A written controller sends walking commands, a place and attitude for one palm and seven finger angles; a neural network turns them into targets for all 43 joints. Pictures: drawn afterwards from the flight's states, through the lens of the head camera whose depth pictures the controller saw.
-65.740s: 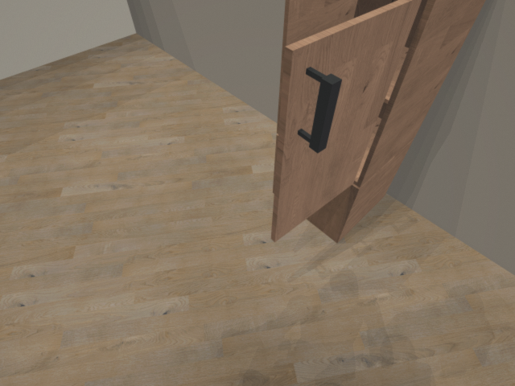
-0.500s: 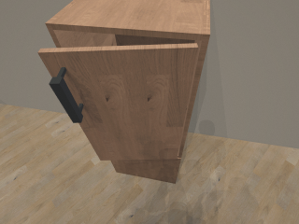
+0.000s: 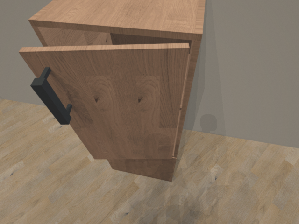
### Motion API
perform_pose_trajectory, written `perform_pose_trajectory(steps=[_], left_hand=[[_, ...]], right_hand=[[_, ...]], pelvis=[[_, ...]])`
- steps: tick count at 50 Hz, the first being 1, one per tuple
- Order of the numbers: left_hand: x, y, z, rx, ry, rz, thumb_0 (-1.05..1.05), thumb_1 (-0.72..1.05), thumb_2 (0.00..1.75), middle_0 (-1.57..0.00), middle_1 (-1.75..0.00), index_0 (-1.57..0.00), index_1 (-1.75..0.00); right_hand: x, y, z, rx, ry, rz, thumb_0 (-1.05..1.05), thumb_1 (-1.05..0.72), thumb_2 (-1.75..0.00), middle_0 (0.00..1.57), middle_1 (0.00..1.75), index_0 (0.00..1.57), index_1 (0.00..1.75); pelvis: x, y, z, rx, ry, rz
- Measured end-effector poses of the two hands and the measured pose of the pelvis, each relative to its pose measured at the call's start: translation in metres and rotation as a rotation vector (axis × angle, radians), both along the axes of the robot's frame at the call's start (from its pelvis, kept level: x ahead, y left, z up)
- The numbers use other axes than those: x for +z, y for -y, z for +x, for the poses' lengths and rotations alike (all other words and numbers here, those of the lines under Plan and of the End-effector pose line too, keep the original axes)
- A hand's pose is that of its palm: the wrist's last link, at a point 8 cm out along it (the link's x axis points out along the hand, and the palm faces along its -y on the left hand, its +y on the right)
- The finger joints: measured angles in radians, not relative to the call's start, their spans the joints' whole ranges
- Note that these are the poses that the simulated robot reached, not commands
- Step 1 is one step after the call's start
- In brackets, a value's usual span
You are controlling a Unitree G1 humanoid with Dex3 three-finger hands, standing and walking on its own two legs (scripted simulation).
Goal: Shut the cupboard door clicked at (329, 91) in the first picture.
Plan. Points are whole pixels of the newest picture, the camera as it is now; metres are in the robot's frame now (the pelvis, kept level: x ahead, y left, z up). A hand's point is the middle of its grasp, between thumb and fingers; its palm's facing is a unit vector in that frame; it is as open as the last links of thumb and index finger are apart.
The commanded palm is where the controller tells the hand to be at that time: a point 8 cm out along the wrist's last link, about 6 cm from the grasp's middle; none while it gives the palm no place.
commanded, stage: shuffle to correct the standing spot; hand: left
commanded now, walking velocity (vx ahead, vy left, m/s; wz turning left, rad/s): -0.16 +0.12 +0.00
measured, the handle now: (56, 97) +0.38 +0.27 +0.13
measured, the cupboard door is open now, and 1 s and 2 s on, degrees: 12 12 12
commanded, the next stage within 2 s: come to a stop and stand still in 0.04 s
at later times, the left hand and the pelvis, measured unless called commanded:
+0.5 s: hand out of the picture +0.01 +0.21 -0.17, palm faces +0.03 -0.98 -0.22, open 7.4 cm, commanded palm none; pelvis -0.03 +0.02 +0.00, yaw +0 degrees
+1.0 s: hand out of the picture -0.01 +0.20 -0.18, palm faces +0.03 -0.98 -0.20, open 7.4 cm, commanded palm none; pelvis -0.02 +0.03 +0.00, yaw +1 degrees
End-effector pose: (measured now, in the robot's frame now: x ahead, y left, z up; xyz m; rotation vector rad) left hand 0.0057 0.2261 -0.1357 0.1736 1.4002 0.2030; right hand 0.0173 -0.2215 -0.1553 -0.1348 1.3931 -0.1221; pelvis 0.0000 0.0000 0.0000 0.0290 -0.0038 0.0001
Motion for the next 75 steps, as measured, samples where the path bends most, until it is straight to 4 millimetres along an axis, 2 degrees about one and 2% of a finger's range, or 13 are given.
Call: perform_pose_trajectory(steps=[5, 10, 14, 18, 22, 30, 35, 43, 55, 75], left_hand=[[-0.001, -0.007, 0.010, -0.007, 0.045, 0.022, 0.01, 0.91, 0.90, -0.20, -0.30, -0.20, -0.30], [-0.004, -0.021, 0.016, -0.008, 0.095, 0.024, 0.00, 0.91, 0.90, -0.20, -0.30, -0.20, -0.30], [-0.012, -0.036, 0.018, -0.008, 0.118, 0.010, 0.00, 0.90, 0.90, -0.20, -0.30, -0.20, -0.30], [-0.008, -0.042, 0.016, -0.013, 0.121, 0.000, 0.00, 0.91, 0.90, -0.20, -0.30, -0.20, -0.30], [-0.004, -0.038, 0.007, -0.022, 0.114, -0.013, 0.00, 0.91, 0.90, -0.20, -0.30, -0.20, -0.30], [-0.003, -0.020, -0.026, -0.030, 0.011, -0.036, 0.00, 0.93, 0.90, -0.20, -0.30, -0.20, -0.30], [-0.009, -0.011, -0.037, -0.031, -0.003, -0.048, 0.00, 0.92, 0.90, -0.20, -0.30, -0.20, -0.30], [-0.011, -0.014, -0.031, -0.021, 0.028, -0.048, 0.01, 0.91, 0.90, -0.20, -0.30, -0.20, -0.30], [-0.009, -0.025, -0.018, -0.024, 0.048, -0.041, 0.00, 0.91, 0.90, -0.20, -0.30, -0.20, -0.30], [-0.011, -0.028, -0.028, -0.015, 0.009, -0.058, 0.00, 0.91, 0.90, -0.20, -0.30, -0.20, -0.30]], right_hand=[[-0.004, 0.009, 0.010, 0.001, 0.037, -0.015, 0.00, -0.91, -0.90, 0.20, 0.30, 0.20, 0.30], [0.000, 0.012, 0.015, 0.010, 0.069, -0.051, 0.00, -0.91, -0.90, 0.20, 0.30, 0.20, 0.30], [0.008, 0.003, 0.012, 0.019, 0.110, -0.077, 0.00, -0.91, -0.90, 0.20, 0.30, 0.20, 0.30], [0.013, -0.012, 0.001, 0.032, 0.107, -0.061, 0.00, -0.91, -0.90, 0.20, 0.30, 0.20, 0.30], [0.011, -0.023, -0.007, 0.030, 0.085, -0.030, 0.00, -0.91, -0.90, 0.20, 0.30, 0.20, 0.30], [0.009, -0.018, -0.028, -0.010, 0.035, -0.018, 0.00, -0.94, -0.90, 0.21, 0.30, 0.20, 0.30], [0.008, -0.016, -0.036, -0.003, 0.016, -0.019, 0.00, -0.93, -0.90, 0.20, 0.30, 0.20, 0.30], [0.003, -0.027, -0.033, 0.012, 0.027, -0.006, 0.01, -0.92, -0.90, 0.20, 0.30, 0.20, 0.30], [0.009, -0.026, -0.023, 0.025, 0.035, -0.024, 0.01, -0.93, -0.90, 0.20, 0.30, 0.20, 0.30], [0.015, -0.027, -0.014, 0.034, 0.036, -0.043, 0.00, -0.92, -0.90, 0.20, 0.30, 0.20, 0.30]], pelvis=[[-0.005, 0.001, -0.010, 0.007, 0.002, -0.003], [-0.008, -0.010, -0.021, 0.019, 0.008, -0.003], [-0.011, -0.021, -0.028, 0.011, 0.013, 0.002], [-0.005, -0.027, -0.031, 0.007, 0.003, -0.002], [-0.002, -0.026, -0.031, 0.003, -0.011, -0.002], [0.002, -0.021, -0.028, -0.001, 0.002, -0.015], [-0.002, -0.021, -0.025, 0.010, -0.008, -0.041], [-0.005, -0.025, -0.018, 0.011, 0.011, -0.031], [-0.001, -0.028, -0.016, 0.007, 0.011, -0.022], [0.002, -0.032, -0.016, 0.005, 0.012, -0.022]])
